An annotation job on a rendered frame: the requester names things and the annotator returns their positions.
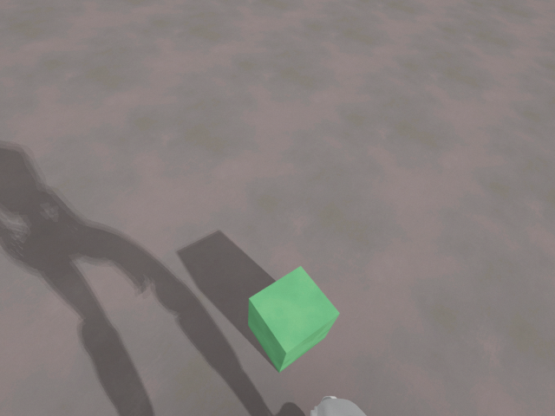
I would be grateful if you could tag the robot right thigh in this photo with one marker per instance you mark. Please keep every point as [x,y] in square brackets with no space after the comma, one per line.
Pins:
[337,407]

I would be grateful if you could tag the carton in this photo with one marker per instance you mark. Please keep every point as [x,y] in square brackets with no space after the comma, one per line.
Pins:
[290,317]

